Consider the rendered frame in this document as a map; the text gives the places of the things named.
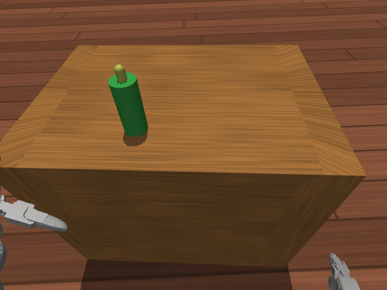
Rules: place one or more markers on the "right robot hand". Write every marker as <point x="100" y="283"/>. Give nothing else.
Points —
<point x="341" y="279"/>

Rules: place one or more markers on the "bottle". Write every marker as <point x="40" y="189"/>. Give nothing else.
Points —
<point x="126" y="94"/>

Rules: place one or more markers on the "left robot hand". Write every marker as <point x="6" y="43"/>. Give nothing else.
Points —
<point x="24" y="214"/>

